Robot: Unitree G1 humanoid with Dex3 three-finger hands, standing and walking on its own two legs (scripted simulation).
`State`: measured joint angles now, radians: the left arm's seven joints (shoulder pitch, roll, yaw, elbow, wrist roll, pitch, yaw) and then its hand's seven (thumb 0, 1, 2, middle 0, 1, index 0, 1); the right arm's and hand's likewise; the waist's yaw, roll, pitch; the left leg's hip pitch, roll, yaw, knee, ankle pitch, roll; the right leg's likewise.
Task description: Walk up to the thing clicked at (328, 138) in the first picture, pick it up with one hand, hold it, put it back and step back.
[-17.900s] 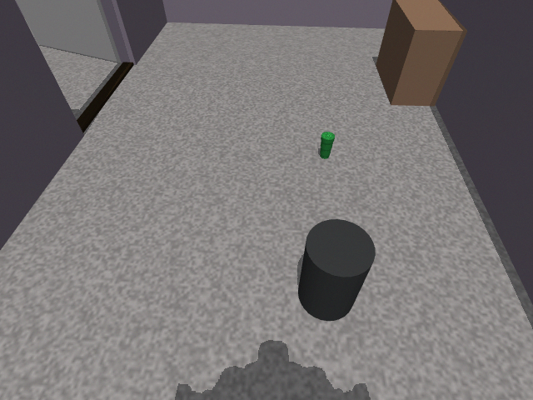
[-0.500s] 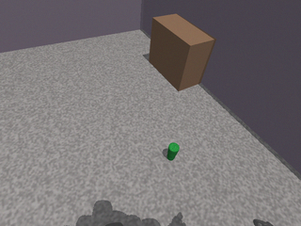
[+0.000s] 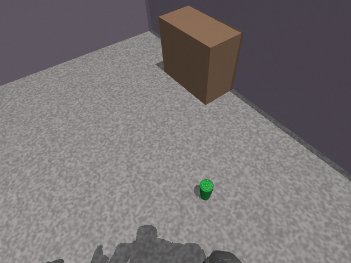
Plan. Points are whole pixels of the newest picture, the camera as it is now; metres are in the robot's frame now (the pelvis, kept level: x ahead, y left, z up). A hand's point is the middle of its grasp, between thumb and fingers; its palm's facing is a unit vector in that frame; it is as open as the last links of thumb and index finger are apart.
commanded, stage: walk up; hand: right
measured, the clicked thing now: (205, 191) +0.55 -0.14 -0.68
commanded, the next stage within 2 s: none
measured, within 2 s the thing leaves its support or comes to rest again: neither
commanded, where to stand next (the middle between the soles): +0.19 +0.02 m, yaw +2 degrees
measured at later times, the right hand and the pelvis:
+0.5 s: hand (278, 241) +0.18 -0.24 -0.12, palm faces -0.05 +0.90 -0.42, open 7.4 cm; pelvis +0.11 +0.03 +0.00, yaw +2 degrees
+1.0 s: hand (276, 236) +0.20 -0.25 -0.15, palm faces -0.03 +0.95 -0.32, open 7.4 cm; pelvis +0.14 +0.01 +0.01, yaw +1 degrees
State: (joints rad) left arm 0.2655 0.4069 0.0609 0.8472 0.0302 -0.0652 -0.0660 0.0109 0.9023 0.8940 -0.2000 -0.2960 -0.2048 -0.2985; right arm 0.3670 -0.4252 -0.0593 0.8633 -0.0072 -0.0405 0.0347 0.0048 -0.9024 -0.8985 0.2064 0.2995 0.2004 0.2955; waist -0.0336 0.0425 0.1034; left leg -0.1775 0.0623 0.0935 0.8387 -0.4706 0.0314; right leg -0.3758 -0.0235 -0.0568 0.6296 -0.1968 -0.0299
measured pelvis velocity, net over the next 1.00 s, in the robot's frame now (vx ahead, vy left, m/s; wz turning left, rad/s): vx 0.14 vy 0.01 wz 0.02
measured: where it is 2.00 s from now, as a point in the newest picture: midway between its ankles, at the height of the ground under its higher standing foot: outside the picture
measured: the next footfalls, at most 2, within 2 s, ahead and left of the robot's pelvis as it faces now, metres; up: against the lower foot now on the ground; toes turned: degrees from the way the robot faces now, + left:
left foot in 0.38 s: +0.21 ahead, +0.15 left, +0.00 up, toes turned +3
right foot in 0.72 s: +0.22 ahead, -0.12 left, +0.00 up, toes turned +0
